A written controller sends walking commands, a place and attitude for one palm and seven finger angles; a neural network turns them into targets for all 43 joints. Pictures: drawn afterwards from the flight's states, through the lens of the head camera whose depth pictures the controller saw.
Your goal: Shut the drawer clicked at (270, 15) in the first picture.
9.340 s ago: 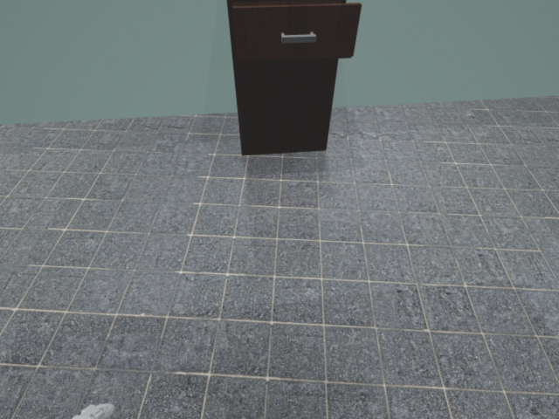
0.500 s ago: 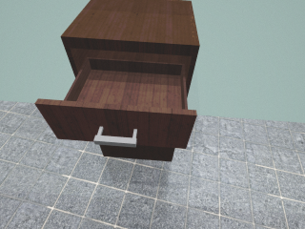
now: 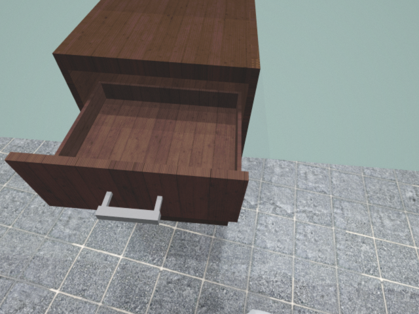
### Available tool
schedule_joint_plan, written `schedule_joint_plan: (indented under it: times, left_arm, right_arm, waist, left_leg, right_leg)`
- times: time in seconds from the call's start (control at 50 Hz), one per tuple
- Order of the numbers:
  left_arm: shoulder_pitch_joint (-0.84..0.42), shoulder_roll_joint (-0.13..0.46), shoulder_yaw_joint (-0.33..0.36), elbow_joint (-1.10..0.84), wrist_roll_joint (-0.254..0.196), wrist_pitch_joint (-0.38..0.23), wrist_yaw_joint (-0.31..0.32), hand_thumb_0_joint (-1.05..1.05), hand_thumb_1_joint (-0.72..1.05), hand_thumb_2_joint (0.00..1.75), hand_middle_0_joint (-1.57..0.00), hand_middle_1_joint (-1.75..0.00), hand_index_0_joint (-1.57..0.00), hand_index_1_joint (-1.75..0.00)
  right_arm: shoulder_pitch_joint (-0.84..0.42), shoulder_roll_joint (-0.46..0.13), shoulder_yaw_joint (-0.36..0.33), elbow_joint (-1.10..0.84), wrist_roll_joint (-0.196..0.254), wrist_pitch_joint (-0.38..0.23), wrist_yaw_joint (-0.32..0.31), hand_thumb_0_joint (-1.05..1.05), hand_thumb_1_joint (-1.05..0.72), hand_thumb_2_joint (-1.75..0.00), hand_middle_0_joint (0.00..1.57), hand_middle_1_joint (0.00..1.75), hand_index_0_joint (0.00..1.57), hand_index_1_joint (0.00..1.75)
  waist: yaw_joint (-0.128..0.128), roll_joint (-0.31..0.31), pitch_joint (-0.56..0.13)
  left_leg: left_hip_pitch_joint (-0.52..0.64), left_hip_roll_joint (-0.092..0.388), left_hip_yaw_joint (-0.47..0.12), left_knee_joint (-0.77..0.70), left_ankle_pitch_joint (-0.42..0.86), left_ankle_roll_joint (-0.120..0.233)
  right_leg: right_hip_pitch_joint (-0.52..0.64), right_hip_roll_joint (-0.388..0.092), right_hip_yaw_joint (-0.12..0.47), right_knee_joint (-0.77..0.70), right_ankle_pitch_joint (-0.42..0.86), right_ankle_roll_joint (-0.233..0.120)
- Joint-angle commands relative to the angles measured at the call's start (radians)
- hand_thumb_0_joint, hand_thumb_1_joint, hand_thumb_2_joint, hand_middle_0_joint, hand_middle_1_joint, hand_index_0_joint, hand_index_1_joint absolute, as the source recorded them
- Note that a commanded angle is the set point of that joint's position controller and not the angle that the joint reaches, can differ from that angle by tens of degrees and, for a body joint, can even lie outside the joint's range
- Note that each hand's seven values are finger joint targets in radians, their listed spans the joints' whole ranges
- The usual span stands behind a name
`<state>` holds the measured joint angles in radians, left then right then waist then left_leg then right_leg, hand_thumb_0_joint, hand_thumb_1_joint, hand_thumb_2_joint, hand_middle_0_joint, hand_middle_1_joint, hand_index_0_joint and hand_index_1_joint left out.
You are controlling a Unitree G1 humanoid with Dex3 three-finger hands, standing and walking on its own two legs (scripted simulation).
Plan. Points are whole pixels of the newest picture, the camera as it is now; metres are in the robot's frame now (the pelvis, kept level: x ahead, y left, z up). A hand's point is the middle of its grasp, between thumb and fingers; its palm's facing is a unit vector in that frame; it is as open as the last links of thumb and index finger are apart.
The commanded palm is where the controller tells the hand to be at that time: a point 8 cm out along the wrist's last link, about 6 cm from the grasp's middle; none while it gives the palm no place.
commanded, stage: come to a stop and stand still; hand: left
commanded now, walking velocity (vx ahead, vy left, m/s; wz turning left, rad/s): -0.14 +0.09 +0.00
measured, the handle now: (131, 206) +0.31 +0.19 +0.00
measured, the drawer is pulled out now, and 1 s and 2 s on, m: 0.29 0.29 0.29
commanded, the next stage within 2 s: look again from close up in 1.12 s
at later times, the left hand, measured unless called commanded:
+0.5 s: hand out of the picture +0.01 +0.19 -0.19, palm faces +0.08 -0.97 -0.23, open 7.3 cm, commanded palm none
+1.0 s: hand out of the picture -0.14 +0.14 -0.18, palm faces +0.04 -0.99 -0.12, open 7.4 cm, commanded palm none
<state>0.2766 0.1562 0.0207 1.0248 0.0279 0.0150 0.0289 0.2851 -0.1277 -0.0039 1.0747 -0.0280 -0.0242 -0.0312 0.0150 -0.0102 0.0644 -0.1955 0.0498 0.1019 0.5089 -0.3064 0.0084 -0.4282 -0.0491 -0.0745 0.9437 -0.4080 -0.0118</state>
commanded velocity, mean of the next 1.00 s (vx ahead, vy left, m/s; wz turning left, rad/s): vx -0.04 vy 0.05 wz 0.00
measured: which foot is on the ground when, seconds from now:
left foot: down 0.00-0.12, up 0.14-0.38, down 0.40-1.00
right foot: up 0.00-0.04, down 0.06-0.40, up 0.42-0.66, down 0.68-1.00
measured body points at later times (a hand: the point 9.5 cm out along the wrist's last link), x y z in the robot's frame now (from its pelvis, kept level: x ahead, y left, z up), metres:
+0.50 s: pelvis -0.03 +0.00 -0.01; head -0.02 +0.01 +0.44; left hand +0.00 +0.24 -0.17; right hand +0.04 -0.23 -0.15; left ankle +0.00 +0.08 -0.74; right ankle -0.01 -0.13 -0.70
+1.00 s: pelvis -0.09 +0.00 +0.00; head -0.08 +0.02 +0.45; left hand -0.14 +0.19 -0.17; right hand -0.11 -0.22 -0.16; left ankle +0.00 +0.08 -0.74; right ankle -0.13 -0.09 -0.74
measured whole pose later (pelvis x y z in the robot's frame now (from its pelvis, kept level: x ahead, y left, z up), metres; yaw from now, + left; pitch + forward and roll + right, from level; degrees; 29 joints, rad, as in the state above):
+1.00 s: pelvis -0.09 +0.00 +0.00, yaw +0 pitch -3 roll +0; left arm 0.41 0.09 -0.03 1.08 0.01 0.01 0.04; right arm 0.31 -0.13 -0.01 1.12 0.00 0.03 -0.02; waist 0.00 -0.02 0.06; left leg -0.29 0.00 0.14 0.42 -0.10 0.07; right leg -0.08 0.02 -0.07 0.46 -0.33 -0.03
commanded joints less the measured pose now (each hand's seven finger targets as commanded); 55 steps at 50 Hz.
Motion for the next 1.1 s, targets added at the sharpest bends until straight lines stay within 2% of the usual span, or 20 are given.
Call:
schedule_joint_plan:
  times: [0.0,0.04,0.06,0.1,0.16,0.2,0.26,0.32,0.34,0.36,0.38,0.4,0.46,0.6,0.64,0.68,0.72,0.8,0.86,1.08]
  left_arm:
    - [0.19,0.019,-0.002,0.016,-0.009,-0.026,0.003,0.0,0.9,0.9,-0.2,-0.3,-0.2,-0.3]
    - [0.141,0.124,0.002,0.005,-0.012,-0.046,0.011,0.0,0.9,0.9,-0.2,-0.3,-0.2,-0.3]
    - [0.109,0.166,0.005,-0.015,-0.01,-0.043,0.009,0.0,0.9,0.9,-0.2,-0.3,-0.2,-0.3]
    - [0.068,0.171,0.012,-0.018,-0.011,-0.045,0.019,0.0,0.9,0.9,-0.2,-0.3,-0.2,-0.3]
    - [0.097,0.187,0.027,-0.016,-0.007,-0.037,0.031,0.0,0.9,0.9,-0.2,-0.3,-0.2,-0.3]
    - [0.103,0.202,0.039,-0.021,-0.002,-0.03,0.036,0.0,0.9,0.9,-0.2,-0.3,-0.2,-0.3]
    - [0.049,0.21,0.049,-0.055,0.003,-0.01,0.04,0.0,0.9,0.9,-0.2,-0.3,-0.2,-0.3]
    - [-0.034,0.202,0.049,-0.09,0.0,0.008,0.034,0.0,0.9,0.9,-0.2,-0.3,-0.2,-0.3]
    - [-0.042,0.178,0.044,-0.097,-0.003,0.014,0.03,0.0,0.9,0.9,-0.2,-0.3,-0.2,-0.3]
    - [-0.046,0.138,0.037,-0.113,-0.006,0.022,0.03,0.0,0.9,0.9,-0.2,-0.3,-0.2,-0.3]
    - [-0.029,0.09,0.032,-0.124,-0.012,0.03,0.029,0.0,0.9,0.9,-0.2,-0.3,-0.2,-0.3]
    - [-0.014,0.085,0.033,-0.115,-0.009,0.041,0.033,0.0,0.9,0.9,-0.2,-0.3,-0.2,-0.3]
    - [0.058,0.094,0.034,-0.087,0.0,0.053,0.027,0.0,0.9,0.9,-0.2,-0.3,-0.2,-0.3]
    - [0.137,0.04,0.002,-0.069,-0.002,0.032,0.022,0.0,0.9,0.9,-0.2,-0.3,-0.2,-0.3]
    - [0.208,0.038,-0.006,-0.037,-0.002,0.017,0.024,0.0,0.9,0.9,-0.2,-0.3,-0.2,-0.3]
    - [0.216,0.074,-0.012,-0.031,-0.001,0.0,0.028,0.0,0.9,0.9,-0.2,-0.3,-0.2,-0.3]
    - [0.117,0.07,-0.013,-0.042,-0.006,-0.02,0.028,0.0,0.9,0.9,-0.2,-0.3,-0.2,-0.3]
    - [0.147,0.05,-0.024,-0.025,-0.015,-0.033,0.022,0.0,0.9,0.9,-0.2,-0.3,-0.2,-0.3]
    - [0.19,0.033,-0.031,0.009,-0.015,-0.018,0.021,0.0,0.9,0.9,-0.2,-0.3,-0.2,-0.3]
    - [0.254,0.003,-0.024,0.045,-0.014,-0.015,0.02,0.0,0.9,0.9,-0.2,-0.3,-0.2,-0.3]
  right_arm:
    - [0.018,-0.126,-0.024,-0.04,0.012,0.0,-0.002,0.0,-0.9,-0.9,0.2,0.3,0.2,0.3]
    - [0.074,-0.043,-0.011,-0.038,0.026,0.008,0.005,0.0,-0.9,-0.9,0.2,0.3,0.2,0.3]
    - [0.108,-0.031,-0.013,-0.028,0.028,0.015,0.006,0.0,-0.9,-0.9,0.2,0.3,0.2,0.3]
    - [0.103,-0.047,-0.022,-0.024,0.029,0.036,-0.001,0.0,-0.9,-0.9,0.2,0.3,0.2,0.3]
    - [0.057,-0.065,-0.029,-0.037,0.033,0.037,-0.005,0.0,-0.9,-0.9,0.2,0.3,0.2,0.3]
    - [0.01,-0.074,-0.038,-0.064,0.034,0.047,-0.003,0.0,-0.9,-0.9,0.2,0.3,0.2,0.3]
    - [-0.014,-0.068,-0.044,-0.096,0.034,0.058,0.005,0.0,-0.9,-0.9,0.2,0.3,0.2,0.3]
    - [0.087,-0.056,-0.043,-0.079,0.03,0.059,0.015,0.0,-0.9,-0.9,0.2,0.3,0.2,0.3]
    - [0.107,-0.06,-0.043,-0.069,0.027,0.053,0.017,0.0,-0.9,-0.9,0.2,0.3,0.2,0.3]
    - [0.105,-0.096,-0.045,-0.074,0.02,0.047,0.015,0.0,-0.9,-0.9,0.2,0.3,0.2,0.3]
    - [0.085,-0.138,-0.048,-0.101,0.01,0.041,0.015,0.0,-0.9,-0.9,0.2,0.3,0.2,0.3]
    - [0.029,-0.15,-0.046,-0.125,0.003,0.04,0.015,0.0,-0.9,-0.9,0.2,0.3,0.2,0.3]
    - [-0.153,-0.142,-0.034,-0.177,0.002,0.039,0.014,0.0,-0.9,-0.9,0.2,0.3,0.2,0.3]
    - [-0.001,-0.137,-0.048,-0.136,0.006,0.043,0.009,0.0,-0.9,-0.9,0.2,0.3,0.2,0.3]
    - [0.006,-0.127,-0.048,-0.122,0.016,0.043,0.011,0.0,-0.9,-0.9,0.2,0.3,0.2,0.3]
    - [0.02,-0.086,-0.042,-0.122,0.028,0.047,0.013,0.0,-0.9,-0.9,0.2,0.3,0.2,0.3]
    - [-0.004,-0.08,-0.041,-0.11,0.016,0.053,0.014,0.0,-0.9,-0.9,0.2,0.3,0.2,0.3]
    - [0.042,-0.084,-0.022,-0.046,0.024,0.023,0.011,0.0,-0.9,-0.9,0.2,0.3,0.2,0.3]
    - [0.027,-0.088,-0.016,-0.017,0.027,0.027,0.006,0.0,-0.9,-0.9,0.2,0.3,0.2,0.3]
    - [0.11,-0.057,-0.022,0.027,0.017,0.035,0.004,0.0,-0.9,-0.9,0.2,0.3,0.2,0.3]
  waist:
    - [0.039,0.057,-0.041]
    - [-0.014,-0.108,-0.058]
    - [-0.039,-0.057,-0.063]
    - [-0.027,-0.282,-0.054]
    - [0.008,-0.185,-0.106]
    - [0.03,-0.174,-0.137]
    - [0.022,-0.161,-0.125]
    - [-0.044,-0.156,-0.1]
    - [-0.051,-0.093,-0.074]
    - [-0.051,0.039,-0.028]
    - [-0.041,0.218,-0.008]
    - [-0.031,0.261,0.021]
    - [0.048,0.159,0.037]
    - [-0.005,0.059,-0.02]
    - [0.012,0.023,-0.019]
    - [-0.022,-0.056,-0.006]
    - [-0.044,-0.265,0.06]
    - [-0.046,-0.012,-0.036]
    - [-0.027,0.042,0.076]
    - [-0.013,0.015,0.064]
  left_leg:
    - [-0.084,0.108,-0.061,0.0,0.322,0.057]
    - [-0.118,0.006,-0.035,0.024,-0.052,-0.021]
    - [-0.049,-0.017,-0.04,0.027,-0.103,-0.027]
    - [-0.069,-0.008,-0.018,0.106,-0.142,-0.038]
    - [-0.161,-0.021,-0.02,0.187,-0.216,-0.049]
    - [-0.208,-0.038,-0.028,0.274,-0.258,-0.055]
    - [-0.179,-0.037,-0.056,0.283,-0.22,-0.052]
    - [0.061,-0.042,-0.011,-0.004,0.045,-0.042]
    - [0.152,-0.034,0.009,-0.095,0.149,-0.037]
    - [0.145,0.03,-0.036,-0.161,0.169,-0.014]
    - [0.024,0.173,-0.209,-0.234,0.186,0.061]
    - [-0.15,0.245,-0.277,-0.305,0.102,0.133]
    - [-0.333,0.21,-0.249,-0.329,-0.087,0.166]
    - [-0.074,0.195,-0.294,-0.297,-0.112,0.175]
    - [-0.078,0.148,-0.253,-0.239,-0.1,0.129]
    - [-0.044,0.027,-0.138,-0.115,-0.041,0.034]
    - [0.001,0.002,-0.067,0.0,0.055,-0.002]
    - [0.122,0.055,-0.098,-0.099,0.24,0.019]
    - [0.047,0.066,-0.139,-0.167,0.077,0.032]
    - [-0.026,0.059,-0.185,-0.241,-0.105,0.032]
  right_leg:
    - [0.297,-0.004,-0.019,-0.494,0.28,0.031]
    - [0.312,-0.214,0.224,-0.552,0.674,-0.048]
    - [0.251,-0.26,0.224,-0.553,0.74,-0.067]
    - [0.273,-0.255,0.226,-0.535,0.948,-0.088]
    - [0.424,-0.299,0.233,-0.467,1.262,-0.159]
    - [0.474,-0.324,0.234,-0.463,1.317,-0.202]
    - [0.381,-0.325,0.208,-0.49,1.094,-0.215]
    - [0.136,-0.243,0.151,-0.49,0.564,-0.127]
    - [0.04,-0.179,0.128,-0.466,0.348,-0.086]
    - [-0.018,-0.107,0.102,-0.385,0.171,-0.048]
    - [-0.017,-0.006,0.045,-0.258,-0.055,-0.001]
    - [0.068,0.02,0.037,-0.034,-0.138,0.008]
    - [0.128,-0.003,0.098,0.212,-0.054,0.007]
    - [0.165,-0.011,0.025,-0.288,-0.093,0.003]
    - [0.271,-0.006,0.018,-0.571,0.067,-0.004]
    - [0.219,-0.11,0.163,-0.692,0.073,-0.062]
    - [0.084,-0.173,0.236,-0.708,0.171,-0.116]
    - [0.144,-0.086,0.146,-0.591,0.297,-0.051]
    - [0.105,-0.057,0.143,-0.634,0.066,-0.038]
    - [0.094,-0.027,0.123,-0.624,-0.082,-0.045]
